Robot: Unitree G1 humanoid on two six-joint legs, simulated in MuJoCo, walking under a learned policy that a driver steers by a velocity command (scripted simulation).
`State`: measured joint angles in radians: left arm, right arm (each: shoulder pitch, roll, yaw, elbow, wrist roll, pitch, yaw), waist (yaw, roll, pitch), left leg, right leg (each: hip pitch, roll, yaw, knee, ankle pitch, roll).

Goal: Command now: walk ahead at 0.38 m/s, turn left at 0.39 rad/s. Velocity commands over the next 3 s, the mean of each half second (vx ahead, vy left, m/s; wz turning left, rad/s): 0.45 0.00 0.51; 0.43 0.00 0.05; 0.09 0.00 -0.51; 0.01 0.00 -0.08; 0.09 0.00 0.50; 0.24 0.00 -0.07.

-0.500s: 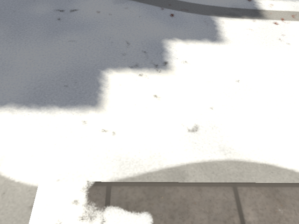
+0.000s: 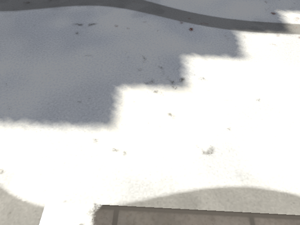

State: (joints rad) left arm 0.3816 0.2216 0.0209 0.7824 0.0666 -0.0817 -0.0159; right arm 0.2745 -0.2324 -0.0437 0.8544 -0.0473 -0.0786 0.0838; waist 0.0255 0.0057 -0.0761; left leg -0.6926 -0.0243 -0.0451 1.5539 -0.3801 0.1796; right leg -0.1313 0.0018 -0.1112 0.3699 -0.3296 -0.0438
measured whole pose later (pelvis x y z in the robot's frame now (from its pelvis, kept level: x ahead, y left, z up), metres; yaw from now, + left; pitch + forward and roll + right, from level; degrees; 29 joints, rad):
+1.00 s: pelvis +0.59 +0.11 +0.15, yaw +16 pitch +3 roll +0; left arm 0.16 0.25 0.04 0.84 0.00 -0.08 0.00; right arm 0.27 -0.25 -0.03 0.86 -0.01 -0.11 0.00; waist -0.03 0.00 -0.01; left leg -0.48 -0.04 -0.07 1.30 -0.35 -0.04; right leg -0.32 0.09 -0.01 0.35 -0.07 -0.10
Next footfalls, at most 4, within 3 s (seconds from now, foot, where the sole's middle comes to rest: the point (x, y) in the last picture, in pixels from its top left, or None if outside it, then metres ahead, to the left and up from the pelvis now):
0.26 left None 0.32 0.15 -0.63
0.84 right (139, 169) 0.71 0.09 -0.63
1.42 left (100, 145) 0.83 0.28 -0.63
1.82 right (152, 166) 0.72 0.03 -0.63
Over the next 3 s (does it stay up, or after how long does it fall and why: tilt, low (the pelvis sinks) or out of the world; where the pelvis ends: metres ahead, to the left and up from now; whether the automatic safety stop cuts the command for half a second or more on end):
stays up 0.83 0.22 0.15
